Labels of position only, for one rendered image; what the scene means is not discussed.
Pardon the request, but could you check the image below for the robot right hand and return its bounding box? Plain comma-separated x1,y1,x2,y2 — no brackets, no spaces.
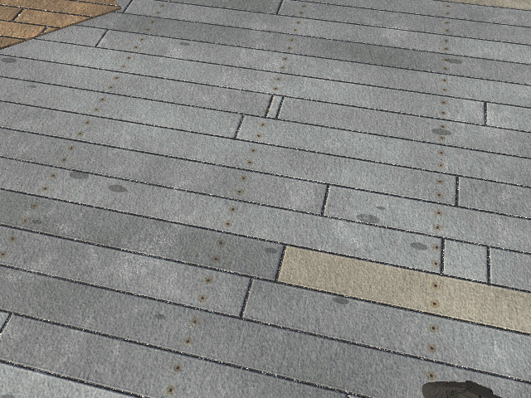
422,381,502,398

